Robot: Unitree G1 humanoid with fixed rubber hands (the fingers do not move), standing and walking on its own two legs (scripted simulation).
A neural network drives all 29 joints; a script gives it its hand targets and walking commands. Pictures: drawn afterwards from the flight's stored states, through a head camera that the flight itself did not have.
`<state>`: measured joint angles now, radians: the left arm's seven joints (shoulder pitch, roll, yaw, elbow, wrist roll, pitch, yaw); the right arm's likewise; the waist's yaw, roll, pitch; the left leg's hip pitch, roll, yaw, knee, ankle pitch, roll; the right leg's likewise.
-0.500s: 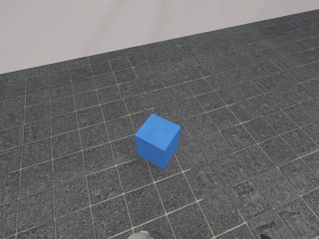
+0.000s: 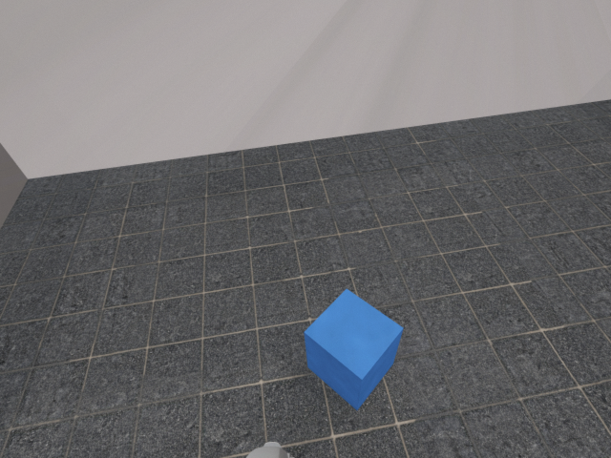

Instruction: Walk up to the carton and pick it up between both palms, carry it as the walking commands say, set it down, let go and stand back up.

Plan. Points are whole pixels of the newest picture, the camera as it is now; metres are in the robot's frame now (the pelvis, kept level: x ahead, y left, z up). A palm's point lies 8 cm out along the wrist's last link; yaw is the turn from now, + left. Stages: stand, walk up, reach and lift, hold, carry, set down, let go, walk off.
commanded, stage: walk up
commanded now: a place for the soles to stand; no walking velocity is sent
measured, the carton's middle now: (351, 349) +0.58 -0.05 -0.64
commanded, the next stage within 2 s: none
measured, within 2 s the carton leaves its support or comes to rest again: neither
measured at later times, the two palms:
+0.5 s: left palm (180, 390) +0.26 +0.26 -0.14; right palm out of the picture +0.18 -0.22 -0.14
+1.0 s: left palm (163, 402) +0.24 +0.28 -0.13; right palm (502, 426) +0.22 -0.23 -0.12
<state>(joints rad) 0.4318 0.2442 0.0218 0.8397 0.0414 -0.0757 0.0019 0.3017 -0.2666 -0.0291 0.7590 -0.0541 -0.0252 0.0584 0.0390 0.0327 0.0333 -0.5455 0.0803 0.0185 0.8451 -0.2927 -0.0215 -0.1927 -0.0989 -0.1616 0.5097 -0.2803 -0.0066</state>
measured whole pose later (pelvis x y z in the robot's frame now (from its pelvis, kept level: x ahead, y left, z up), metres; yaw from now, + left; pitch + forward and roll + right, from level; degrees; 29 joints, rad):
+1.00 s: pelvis +0.15 +0.03 -0.01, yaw -6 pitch -2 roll +1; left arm 0.24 0.27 -0.04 0.87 0.01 0.01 -0.01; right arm 0.19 -0.28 0.04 0.83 0.00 0.01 0.00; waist 0.02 -0.01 0.06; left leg -0.21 0.04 0.15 0.59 -0.34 0.01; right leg -0.38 -0.01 0.03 0.58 -0.18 0.00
